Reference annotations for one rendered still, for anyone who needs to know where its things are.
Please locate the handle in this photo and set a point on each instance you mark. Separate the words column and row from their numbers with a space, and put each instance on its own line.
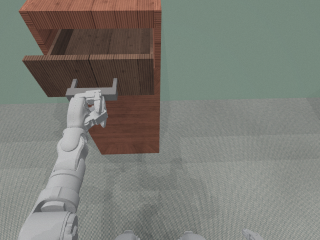
column 109, row 93

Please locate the robot left upper arm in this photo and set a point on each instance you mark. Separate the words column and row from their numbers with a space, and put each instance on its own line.
column 56, row 225

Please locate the robot right shin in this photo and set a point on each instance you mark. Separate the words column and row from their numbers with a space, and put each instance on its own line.
column 188, row 232

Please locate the left robot forearm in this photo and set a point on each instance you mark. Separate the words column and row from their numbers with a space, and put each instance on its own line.
column 62, row 190

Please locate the robot left hand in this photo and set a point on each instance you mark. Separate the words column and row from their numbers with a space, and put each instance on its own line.
column 78, row 110

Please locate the robot left shin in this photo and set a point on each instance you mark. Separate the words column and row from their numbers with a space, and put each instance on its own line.
column 128, row 232

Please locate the cabinet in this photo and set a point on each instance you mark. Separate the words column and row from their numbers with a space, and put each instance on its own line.
column 133, row 123

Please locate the robot right hand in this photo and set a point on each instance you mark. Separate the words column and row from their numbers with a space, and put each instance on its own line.
column 250, row 235

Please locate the robot shin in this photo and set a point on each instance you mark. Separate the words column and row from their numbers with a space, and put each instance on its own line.
column 128, row 232
column 188, row 232

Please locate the drawer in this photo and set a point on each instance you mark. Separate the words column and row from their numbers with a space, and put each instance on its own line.
column 95, row 57

